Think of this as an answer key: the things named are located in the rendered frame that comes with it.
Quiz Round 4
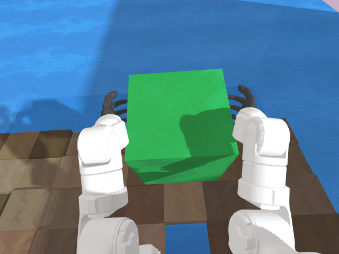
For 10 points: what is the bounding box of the left robot hand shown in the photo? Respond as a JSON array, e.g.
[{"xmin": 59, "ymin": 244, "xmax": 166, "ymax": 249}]
[{"xmin": 101, "ymin": 90, "xmax": 127, "ymax": 122}]

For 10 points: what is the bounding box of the left robot upper arm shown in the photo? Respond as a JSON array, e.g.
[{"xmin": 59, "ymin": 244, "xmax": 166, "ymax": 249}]
[{"xmin": 77, "ymin": 217, "xmax": 140, "ymax": 254}]

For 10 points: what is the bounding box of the right robot forearm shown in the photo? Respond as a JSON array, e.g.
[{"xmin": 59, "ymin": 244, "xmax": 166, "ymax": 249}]
[{"xmin": 232, "ymin": 107, "xmax": 295, "ymax": 240}]

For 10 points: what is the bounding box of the right robot upper arm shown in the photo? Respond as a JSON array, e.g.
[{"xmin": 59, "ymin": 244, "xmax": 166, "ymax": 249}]
[{"xmin": 228, "ymin": 210, "xmax": 321, "ymax": 254}]

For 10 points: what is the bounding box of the left robot forearm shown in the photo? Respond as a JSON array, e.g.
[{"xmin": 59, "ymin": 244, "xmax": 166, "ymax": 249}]
[{"xmin": 76, "ymin": 114, "xmax": 129, "ymax": 252}]

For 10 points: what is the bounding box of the carton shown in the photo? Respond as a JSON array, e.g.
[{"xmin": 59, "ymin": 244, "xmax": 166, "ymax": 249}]
[{"xmin": 124, "ymin": 69, "xmax": 239, "ymax": 185}]

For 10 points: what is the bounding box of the right robot hand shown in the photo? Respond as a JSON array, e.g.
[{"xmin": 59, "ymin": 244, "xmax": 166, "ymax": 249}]
[{"xmin": 228, "ymin": 85, "xmax": 257, "ymax": 125}]

